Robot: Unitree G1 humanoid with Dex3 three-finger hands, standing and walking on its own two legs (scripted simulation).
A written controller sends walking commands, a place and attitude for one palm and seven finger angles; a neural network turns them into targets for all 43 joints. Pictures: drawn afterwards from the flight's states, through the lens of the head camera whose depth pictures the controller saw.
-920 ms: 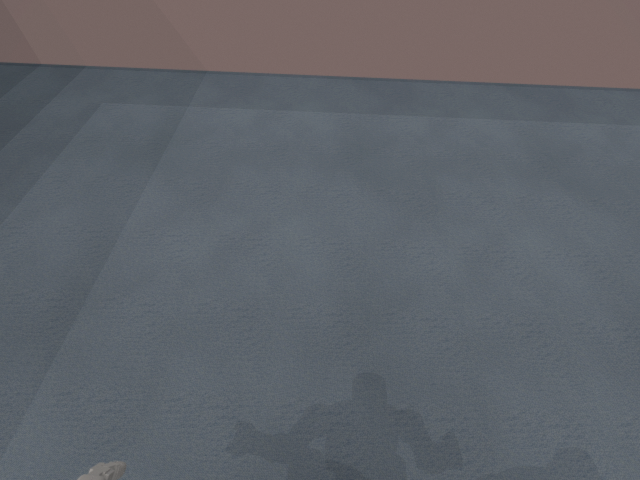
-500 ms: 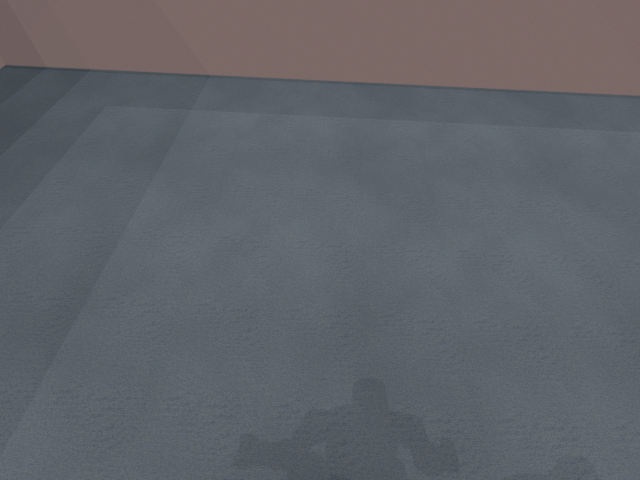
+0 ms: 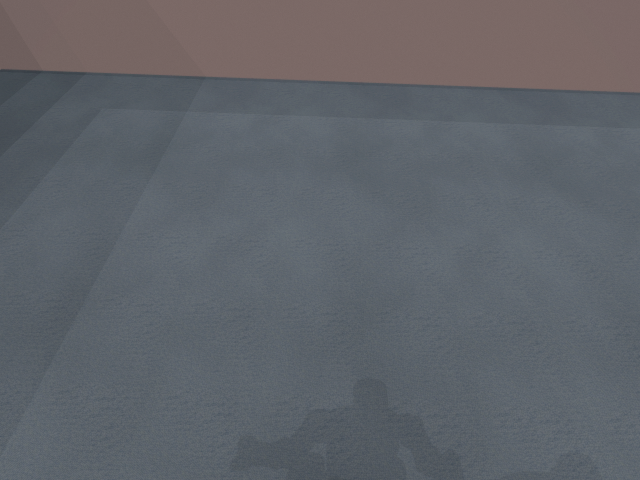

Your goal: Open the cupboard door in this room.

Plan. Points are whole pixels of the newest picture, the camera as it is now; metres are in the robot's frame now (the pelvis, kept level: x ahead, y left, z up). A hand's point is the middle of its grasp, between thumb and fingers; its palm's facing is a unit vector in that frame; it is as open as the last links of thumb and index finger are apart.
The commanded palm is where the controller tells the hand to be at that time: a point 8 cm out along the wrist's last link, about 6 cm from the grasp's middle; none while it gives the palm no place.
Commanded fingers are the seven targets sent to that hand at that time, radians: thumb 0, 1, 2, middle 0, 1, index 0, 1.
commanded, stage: turn or walk to find it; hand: left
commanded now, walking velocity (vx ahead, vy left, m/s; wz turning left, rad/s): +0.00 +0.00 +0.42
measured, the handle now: out of the picture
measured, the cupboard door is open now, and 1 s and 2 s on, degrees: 0 0 0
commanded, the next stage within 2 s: none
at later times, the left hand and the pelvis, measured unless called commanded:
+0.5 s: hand out of the picture +0.02 +0.22 -0.19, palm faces +0.12 -0.96 -0.25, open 7.4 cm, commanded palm none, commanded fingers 0.00 0.90 0.90 -0.20 -0.30 -0.20 -0.30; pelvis -0.02 +0.01 -0.02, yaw +8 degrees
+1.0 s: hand out of the picture -0.08 +0.18 -0.18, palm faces +0.38 -0.89 -0.26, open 7.4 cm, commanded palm none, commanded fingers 0.00 0.90 0.90 -0.20 -0.30 -0.20 -0.30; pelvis -0.04 -0.02 -0.01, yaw +23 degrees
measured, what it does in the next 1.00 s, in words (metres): steps on the spot, turning left: right foot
